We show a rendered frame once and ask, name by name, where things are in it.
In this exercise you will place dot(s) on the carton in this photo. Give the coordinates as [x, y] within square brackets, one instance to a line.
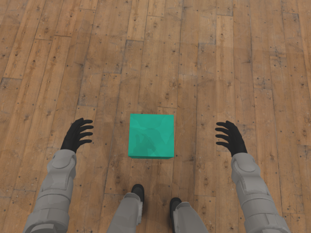
[151, 136]

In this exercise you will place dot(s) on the right robot shin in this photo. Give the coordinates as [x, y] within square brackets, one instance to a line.
[183, 204]

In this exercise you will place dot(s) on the right robot hand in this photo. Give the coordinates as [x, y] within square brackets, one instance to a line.
[235, 142]

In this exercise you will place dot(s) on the robot left foot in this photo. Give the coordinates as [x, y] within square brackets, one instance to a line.
[138, 190]

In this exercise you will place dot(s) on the right robot forearm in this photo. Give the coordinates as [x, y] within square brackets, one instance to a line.
[260, 213]

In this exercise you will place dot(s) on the left robot forearm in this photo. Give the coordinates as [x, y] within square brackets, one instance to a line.
[50, 214]

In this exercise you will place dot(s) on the left robot hand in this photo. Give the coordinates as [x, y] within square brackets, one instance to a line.
[72, 139]

